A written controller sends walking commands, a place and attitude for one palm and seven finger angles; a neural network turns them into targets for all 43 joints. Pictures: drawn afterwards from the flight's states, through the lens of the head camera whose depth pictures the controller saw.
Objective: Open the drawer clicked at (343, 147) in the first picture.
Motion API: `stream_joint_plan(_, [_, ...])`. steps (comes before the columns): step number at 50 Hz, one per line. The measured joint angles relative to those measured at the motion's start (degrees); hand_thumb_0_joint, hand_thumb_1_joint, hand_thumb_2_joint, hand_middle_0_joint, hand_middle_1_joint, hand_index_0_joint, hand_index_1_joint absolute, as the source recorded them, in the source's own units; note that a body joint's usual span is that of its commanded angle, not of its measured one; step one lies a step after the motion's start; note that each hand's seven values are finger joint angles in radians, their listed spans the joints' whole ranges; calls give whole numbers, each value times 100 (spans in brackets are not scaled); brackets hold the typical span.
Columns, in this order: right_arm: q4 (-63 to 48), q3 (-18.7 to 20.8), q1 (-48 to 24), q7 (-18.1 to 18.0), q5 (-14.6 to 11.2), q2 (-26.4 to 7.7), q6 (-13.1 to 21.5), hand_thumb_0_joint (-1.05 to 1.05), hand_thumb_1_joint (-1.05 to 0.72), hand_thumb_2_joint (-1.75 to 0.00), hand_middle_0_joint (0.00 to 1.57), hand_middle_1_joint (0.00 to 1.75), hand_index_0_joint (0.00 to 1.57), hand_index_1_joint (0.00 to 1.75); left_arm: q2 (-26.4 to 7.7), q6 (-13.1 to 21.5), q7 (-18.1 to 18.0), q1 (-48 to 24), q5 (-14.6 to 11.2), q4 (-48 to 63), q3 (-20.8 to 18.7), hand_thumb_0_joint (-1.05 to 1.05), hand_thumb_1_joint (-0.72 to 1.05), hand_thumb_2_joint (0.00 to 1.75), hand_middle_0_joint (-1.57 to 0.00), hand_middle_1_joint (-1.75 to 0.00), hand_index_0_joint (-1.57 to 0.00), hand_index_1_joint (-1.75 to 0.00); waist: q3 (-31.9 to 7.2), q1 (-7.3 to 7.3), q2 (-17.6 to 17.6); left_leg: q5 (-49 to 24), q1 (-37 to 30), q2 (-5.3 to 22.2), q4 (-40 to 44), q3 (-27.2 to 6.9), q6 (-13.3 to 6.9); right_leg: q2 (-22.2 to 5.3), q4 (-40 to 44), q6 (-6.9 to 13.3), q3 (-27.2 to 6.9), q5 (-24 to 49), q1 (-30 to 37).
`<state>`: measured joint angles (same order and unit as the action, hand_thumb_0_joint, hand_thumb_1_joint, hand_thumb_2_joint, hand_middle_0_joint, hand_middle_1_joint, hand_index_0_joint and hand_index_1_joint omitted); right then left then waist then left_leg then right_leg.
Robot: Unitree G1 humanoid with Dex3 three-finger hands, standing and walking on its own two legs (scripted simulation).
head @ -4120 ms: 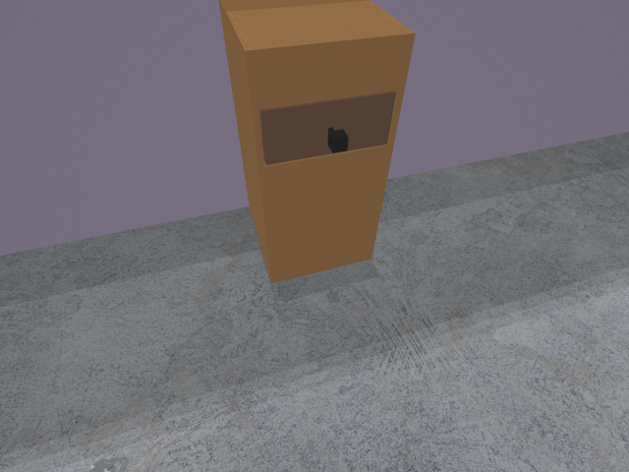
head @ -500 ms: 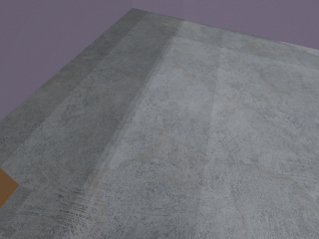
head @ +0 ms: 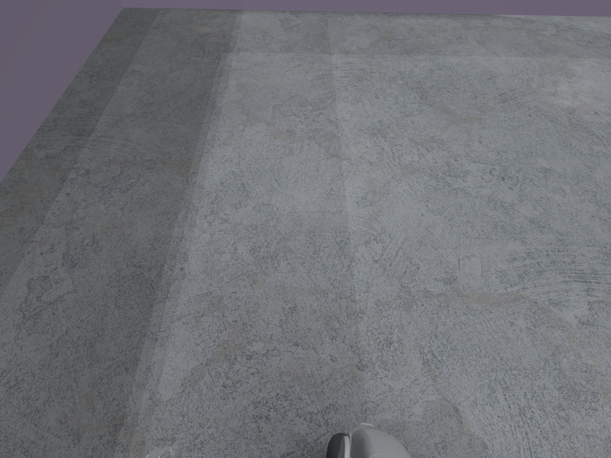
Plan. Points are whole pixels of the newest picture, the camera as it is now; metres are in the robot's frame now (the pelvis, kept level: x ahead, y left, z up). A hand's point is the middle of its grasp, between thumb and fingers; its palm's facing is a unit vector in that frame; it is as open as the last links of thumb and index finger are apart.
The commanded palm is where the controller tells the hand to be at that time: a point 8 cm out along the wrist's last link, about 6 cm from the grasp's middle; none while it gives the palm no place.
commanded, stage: turn to face it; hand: left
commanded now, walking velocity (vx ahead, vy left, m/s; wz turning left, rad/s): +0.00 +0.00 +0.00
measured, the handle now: out of the picture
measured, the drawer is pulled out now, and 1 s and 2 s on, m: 0.00 0.00 0.00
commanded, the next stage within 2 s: none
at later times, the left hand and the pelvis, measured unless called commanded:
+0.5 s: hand (181, 440) +0.18 +0.19 -0.17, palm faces +0.23 -0.96 -0.17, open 7.3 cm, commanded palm none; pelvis +0.13 +0.00 +0.00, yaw +11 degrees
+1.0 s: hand (172, 445) +0.16 +0.19 -0.14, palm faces +0.45 -0.84 -0.29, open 7.4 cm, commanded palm none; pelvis +0.15 -0.05 +0.00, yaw +26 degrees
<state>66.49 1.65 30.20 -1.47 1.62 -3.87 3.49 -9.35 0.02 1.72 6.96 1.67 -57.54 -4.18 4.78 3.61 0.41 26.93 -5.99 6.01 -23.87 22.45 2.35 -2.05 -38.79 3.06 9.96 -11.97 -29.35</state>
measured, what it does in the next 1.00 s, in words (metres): walks ahead, turning left: right foot, then left foot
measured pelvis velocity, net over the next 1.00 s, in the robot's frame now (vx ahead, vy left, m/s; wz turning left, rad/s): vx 0.15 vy -0.05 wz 0.46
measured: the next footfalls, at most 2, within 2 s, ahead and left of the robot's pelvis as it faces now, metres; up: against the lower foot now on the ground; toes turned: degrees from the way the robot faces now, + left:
right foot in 0.04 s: +0.16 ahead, -0.09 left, +0.00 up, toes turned -10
left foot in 0.52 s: +0.20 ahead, +0.12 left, +0.00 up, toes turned +21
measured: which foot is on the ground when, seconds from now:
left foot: down 0.00-0.04, up 0.06-0.50, down 0.52-0.96, up 0.98-1.00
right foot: up 0.00-0.02, down 0.04-0.52, up 0.54-0.96, down 0.98-1.00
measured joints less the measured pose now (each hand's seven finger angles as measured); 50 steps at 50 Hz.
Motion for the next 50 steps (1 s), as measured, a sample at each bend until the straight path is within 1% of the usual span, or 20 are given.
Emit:
stream_joint_plan(1, [17, 7, 38, 16, -16, 2, -35, 1, -90, -90, 20, 30, 21, 30, -10, 84, 3, -22, 11, 56, 11, 1, 91, 90, -19, -30, -19, -29, 13, -31, 4, 157, 80, 132, -478, 25, 44, 93, 258, 76, 77, 90, 235])
stream_joint_plan(2, [26, 11, 77, 42, -53, 20, -75, 1, -90, -90, 20, 30, 21, 30, -43, 186, 0, -24, 23, 103, 17, 1, 91, 90, -19, -30, -19, -29, -12, -71, -55, 75, 339, 271, -1269, -35, 42, 114, 397, 236, 84, 312, 411])
stream_joint_plan(3, [31, 14, 2, 55, -94, 0, -127, 1, -90, -90, 20, 30, 21, 30, -43, 281, -33, -46, 2, 127, 13, 0, 91, 90, -19, -30, -19, -29, 5, -125, -55, 63, 786, 348, -2368, -380, 51, 160, 174, 347, 66, 209, 365])
stream_joint_plan(4, [15, 24, -133, 48, -129, -35, -179, 1, -90, -90, 20, 30, 21, 30, -36, 335, -77, -60, -40, 129, 23, 0, 91, 90, -19, -30, -20, -29, 50, -130, -53, 172, 1257, 305, -3428, -837, 28, 194, 2, 395, 52, 3, 398])
stream_joint_plan(6, [-84, 71, -429, 21, -147, -127, -235, 1, -90, -90, 20, 30, 21, 30, 7, 358, -166, -47, -93, 70, 71, 0, 91, 90, -19, -30, -20, -30, 80, -102, -11, -11, 2055, 181, -4746, -1493, -24, 258, 77, 388, 76, -246, 688])
stream_joint_plan(8, [-234, 97, -745, -17, -121, -224, -272, 1, -90, -90, 20, 30, 20, 30, 61, 352, -231, 27, -108, -16, 129, 0, 91, 90, -20, -30, -20, -30, 7, -76, 19, -295, 2714, 154, -5116, -1787, -40, 288, 394, 259, 109, -227, 998])
stream_joint_plan(11, [-513, 120, -1149, -51, -91, -338, -308, 1, -91, -90, 20, 30, 20, 30, 46, 388, -358, 77, -124, -47, 89, -2, 94, 90, -20, -30, -20, -30, -135, -38, 90, -595, 3399, 176, -4623, -1983, -18, 293, 851, 276, 235, -154, 1363])
stream_joint_plan(16, [-779, 165, -1562, -14, -56, -514, -443, 1, -93, -90, 20, 30, 20, 30, 20, 266, -352, 107, -92, -14, 131, -2, 95, 90, -20, -30, -20, -30, -290, -76, 139, -965, 3762, 189, -3602, -1878, 81, 188, 1100, 203, 514, -275, 1721])
stream_joint_plan(22, [-948, 167, -1807, 144, -41, -602, -573, 1, -92, -90, 20, 30, 20, 30, -47, 133, -329, 224, -44, 122, 102, -1, 94, 90, -20, -30, -20, -30, -195, -262, -58, -811, 3323, 83, -2463, -1584, 83, -62, 804, 42, 851, -660, 1857])
stream_joint_plan(25, [-1083, 162, -1891, 199, -26, -622, -584, 1, -92, -90, 20, 30, 20, 30, -109, 60, -309, 356, -43, 154, 82, -1, 93, 90, -20, -30, -20, -30, -91, -332, -172, -910, 2908, -23, -1794, -1474, 4, -268, 359, -89, 1020, -979, 1782])
stream_joint_plan(26, [-1147, 168, -1899, 211, -15, -637, -557, 1, -92, -90, 20, 30, 20, 30, -137, 27, -297, 423, -60, 157, 70, -1, 92, 90, -20, -30, -20, -30, -76, -336, -222, -1200, 2773, -104, -1524, -1465, -123, -392, 72, -151, 1045, -1139, 1686])
stream_joint_plan(27, [-1199, 175, -1931, 212, -3, -628, -515, 1, -91, -90, 20, 30, 20, 30, -180, -27, -287, 455, -91, 149, 47, 0, 92, 90, -20, -30, -20, -30, -35, -332, -313, -1191, 2814, -221, -1578, -1455, -298, -512, -378, -281, 898, -1315, 1498])
stream_joint_plan(29, [-1279, 154, -1993, 198, -18, -625, -445, 1, -91, -90, 20, 30, 20, 30, -255, -171, -297, 489, -101, 150, 28, 0, 92, 90, -20, -30, -20, -30, 59, -354, -360, -1011, 2861, -324, -1669, -1465, -519, -440, -1547, -493, 269, -1928, 977])
stream_joint_plan(31, [-1323, 143, -1999, 159, -26, -617, -427, 1, -91, -90, 20, 30, 20, 30, -307, -262, -291, 486, -87, 140, -7, 0, 91, 90, -20, -30, -20, -30, 90, -345, -325, -1037, 2814, -389, -1479, -1530, -574, -338, -2376, -599, -171, -1887, 543])
stream_joint_plan(34, [-1318, 123, -1979, 121, -33, -626, -445, 1, -91, -90, 20, 30, 20, 30, -364, -278, -264, 437, -85, 199, -50, 1, 91, 90, -20, -30, -20, -30, 98, -341, -225, -1312, 2698, -476, -1035, -1680, -545, -313, -2733, -695, -561, -1425, 180])
stream_joint_plan(39, [-1284, 134, -1921, 140, -40, -651, -496, 1, -90, -90, 20, 30, 21, 30, -424, -276, -266, 345, -103, 372, -81, 1, 91, 90, -20, -30, -20, -30, -1, -319, -63, -1638, 2599, -568, -542, -1989, -512, -325, -2104, -785, -879, -1173, 195])
stream_joint_plan(46, [-1313, 253, -1904, 193, -21, -775, -605, 1, -90, -90, 21, 30, 21, 30, -372, -240, -289, 115, -139, 618, -34, 1, 91, 90, -19, -30, -20, -29, -100, -182, 124, -1798, 2772, -661, -548, -2518, -287, -94, -557, -763, -904, -1233, 854])
stream_joint_plan(48, [-1342, 306, -1884, 205, -39, -845, -659, 1, -90, -90, 21, 30, 21, 30, -335, -165, -281, 119, -149, 725, 10, 0, 91, 90, -19, -30, -20, -30, -149, -180, 156, -1767, 2919, -732, -735, -2665, -180, -36, 341, -710, -823, -845, 1257])
stream_joint_plan(49, [-1351, 345, -1879, 210, -61, -893, -689, 1, -90, -90, 20, 30, 21, 30, -300, -110, -288, 137, -123, 761, 27, 0, 91, 90, -20, -30, -20, -30, -170, -204, 183, -1519, 3049, -760, -988, -2712, -140, -41, 614, -586, -774, -775, 1366])
stream_joint_plan(50, [-1335, 391, -1894, 206, -64, -958, -728, 1, -90, -90, 20, 30, 21, 30, -233, -91, -297, 150, -96, 768, 64, 0, 91, 90, -20, -30, -20, -30, -157, -215, 262, -982, 3196, -767, -1445, -2737, -86, -28, 538, -469, -687, -752, 1358])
